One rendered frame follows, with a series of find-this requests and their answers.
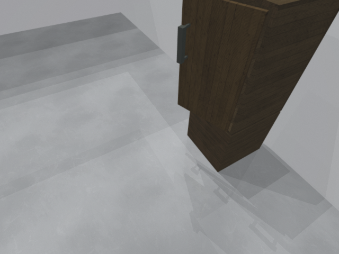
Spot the cupboard door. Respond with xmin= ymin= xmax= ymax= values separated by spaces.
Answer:
xmin=178 ymin=0 xmax=269 ymax=132

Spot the handle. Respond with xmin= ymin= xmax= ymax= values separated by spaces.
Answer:
xmin=177 ymin=23 xmax=191 ymax=64

